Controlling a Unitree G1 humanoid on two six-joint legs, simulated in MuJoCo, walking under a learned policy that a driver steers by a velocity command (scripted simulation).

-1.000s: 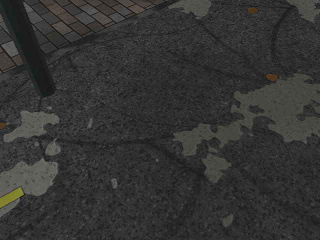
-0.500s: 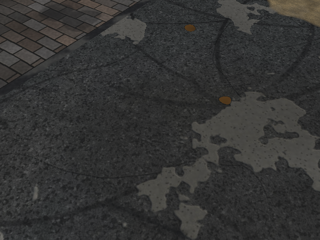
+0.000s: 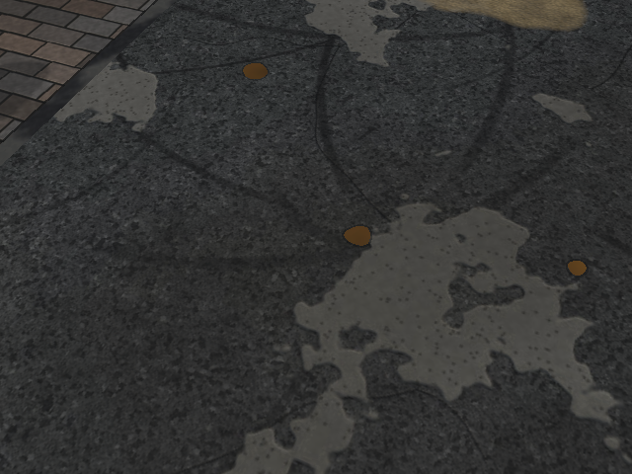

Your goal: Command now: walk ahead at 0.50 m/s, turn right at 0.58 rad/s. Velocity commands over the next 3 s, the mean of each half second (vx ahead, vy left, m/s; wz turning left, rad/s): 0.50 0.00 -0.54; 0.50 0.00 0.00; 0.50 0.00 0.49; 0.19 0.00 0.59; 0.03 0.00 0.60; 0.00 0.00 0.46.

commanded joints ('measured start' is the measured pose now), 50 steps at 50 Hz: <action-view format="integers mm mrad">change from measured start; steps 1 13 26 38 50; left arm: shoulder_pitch -13 143 -136 151 -50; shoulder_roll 176 26 56 325 127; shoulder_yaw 46 -5 -12 72 25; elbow -78 -124 -185 -136 -58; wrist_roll -7 -17 2 24 32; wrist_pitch -12 3 9 0 -58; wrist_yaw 21 29 4 1 9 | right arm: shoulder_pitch -46 287 174 347 139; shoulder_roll -41 -266 -124 -14 -41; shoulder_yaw -6 -84 -42 22 -16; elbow -64 -48 14 26 0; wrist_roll -5 -20 20 11 34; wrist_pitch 0 -35 -12 18 63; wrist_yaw -2 9 19 14 15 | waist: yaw -11 -105 -64 62 -42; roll -70 186 39 -263 -87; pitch -31 -384 -21 -358 -5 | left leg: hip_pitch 54 1004 530 25 -72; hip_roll -49 261 114 -104 5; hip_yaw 39 -502 6 163 -40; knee -224 -553 -815 178 10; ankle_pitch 197 -37 253 -118 172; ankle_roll -27 296 249 44 21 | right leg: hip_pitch -53 -396 -477 605 79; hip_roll -206 -13 -228 -498 -365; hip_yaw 174 134 15 477 -64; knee -117 758 502 109 -217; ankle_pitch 224 -253 58 -6 220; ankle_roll -146 73 103 -208 -85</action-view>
